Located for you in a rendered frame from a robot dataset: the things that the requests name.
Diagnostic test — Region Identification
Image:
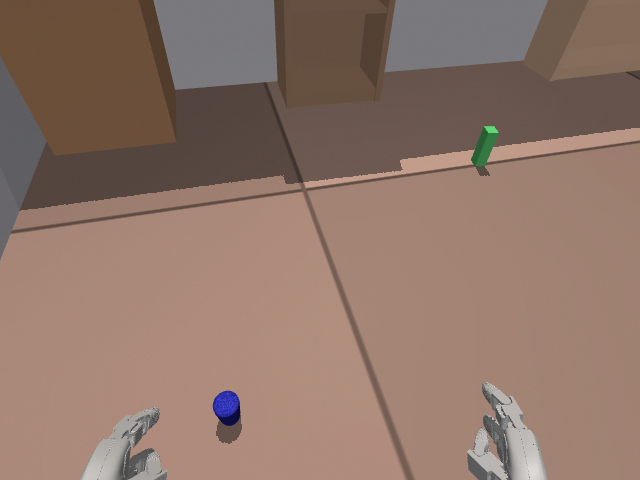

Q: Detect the right robot hand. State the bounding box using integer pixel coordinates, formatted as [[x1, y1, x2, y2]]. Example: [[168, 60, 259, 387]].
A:
[[467, 382, 548, 480]]

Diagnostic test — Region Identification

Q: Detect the bookshelf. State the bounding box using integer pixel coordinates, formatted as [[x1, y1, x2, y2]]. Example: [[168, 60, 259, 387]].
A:
[[274, 0, 396, 109], [522, 0, 640, 81]]

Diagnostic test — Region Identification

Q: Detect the left robot hand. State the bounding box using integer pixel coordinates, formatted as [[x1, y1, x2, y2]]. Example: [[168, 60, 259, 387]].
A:
[[80, 407, 167, 480]]

